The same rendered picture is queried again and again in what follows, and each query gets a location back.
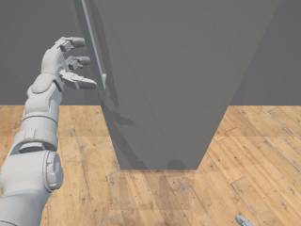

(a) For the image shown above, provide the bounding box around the left robot hand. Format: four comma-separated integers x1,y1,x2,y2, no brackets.
40,37,97,90

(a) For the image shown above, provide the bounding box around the right robot hand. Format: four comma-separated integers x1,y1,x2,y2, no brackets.
234,214,255,226

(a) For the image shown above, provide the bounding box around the fridge door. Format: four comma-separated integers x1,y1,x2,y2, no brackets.
69,0,280,170

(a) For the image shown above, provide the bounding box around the robot left forearm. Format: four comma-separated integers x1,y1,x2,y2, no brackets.
0,73,64,194

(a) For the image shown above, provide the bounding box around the left robot upper arm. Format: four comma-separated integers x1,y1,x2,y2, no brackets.
0,150,64,226

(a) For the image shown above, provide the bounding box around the handle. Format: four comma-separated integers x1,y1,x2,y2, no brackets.
72,0,106,90

